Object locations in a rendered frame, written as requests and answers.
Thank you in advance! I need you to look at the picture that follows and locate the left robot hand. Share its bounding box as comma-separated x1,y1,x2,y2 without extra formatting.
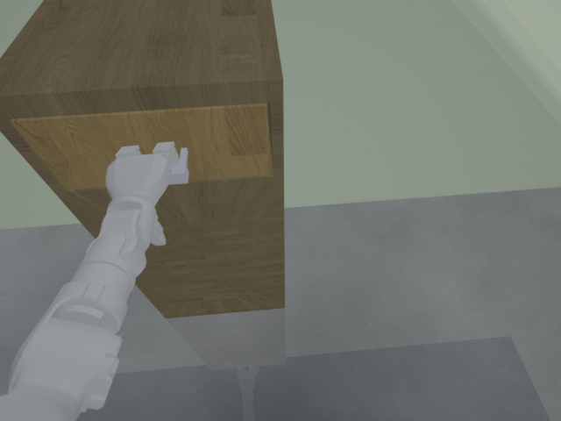
105,141,180,246

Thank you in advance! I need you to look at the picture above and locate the left robot upper arm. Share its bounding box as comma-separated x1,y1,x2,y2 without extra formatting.
0,318,123,421

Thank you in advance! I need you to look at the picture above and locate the drawer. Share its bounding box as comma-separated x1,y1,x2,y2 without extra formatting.
11,103,271,189

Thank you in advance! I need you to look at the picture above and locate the left robot forearm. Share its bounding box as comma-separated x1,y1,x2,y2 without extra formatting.
8,196,156,394

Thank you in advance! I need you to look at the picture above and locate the cabinet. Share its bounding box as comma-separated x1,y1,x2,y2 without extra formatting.
0,0,285,318

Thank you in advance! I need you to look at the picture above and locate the handle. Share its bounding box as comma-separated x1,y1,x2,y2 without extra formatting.
168,147,189,185

